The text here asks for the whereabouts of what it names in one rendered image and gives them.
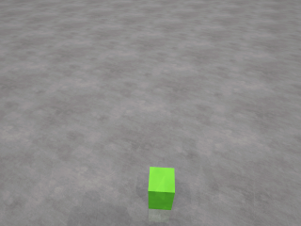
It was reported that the carton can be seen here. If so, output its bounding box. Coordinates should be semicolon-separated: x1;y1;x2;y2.
148;167;175;210

